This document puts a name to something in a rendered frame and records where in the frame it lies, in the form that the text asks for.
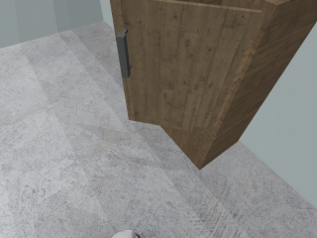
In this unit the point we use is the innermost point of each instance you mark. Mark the handle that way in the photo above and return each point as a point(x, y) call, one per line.
point(122, 46)

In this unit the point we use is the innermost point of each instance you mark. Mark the cupboard door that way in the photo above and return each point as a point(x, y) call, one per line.
point(184, 58)

